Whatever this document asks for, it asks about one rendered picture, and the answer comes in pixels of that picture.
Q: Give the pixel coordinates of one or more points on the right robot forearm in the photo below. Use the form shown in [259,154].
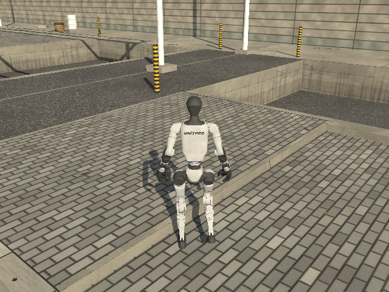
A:
[224,162]

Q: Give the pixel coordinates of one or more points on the left robot hand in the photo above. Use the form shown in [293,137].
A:
[160,174]

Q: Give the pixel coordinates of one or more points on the robot left upper arm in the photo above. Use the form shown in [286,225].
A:
[175,128]

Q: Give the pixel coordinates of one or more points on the humanoid robot torso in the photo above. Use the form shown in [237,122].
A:
[194,140]

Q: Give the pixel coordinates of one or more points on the robot head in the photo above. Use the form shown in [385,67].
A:
[194,104]

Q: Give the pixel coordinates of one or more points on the robot right upper arm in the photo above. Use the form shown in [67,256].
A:
[213,128]

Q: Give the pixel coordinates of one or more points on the right robot hand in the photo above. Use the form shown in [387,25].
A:
[222,173]

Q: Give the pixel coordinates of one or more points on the left robot forearm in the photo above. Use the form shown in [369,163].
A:
[164,161]

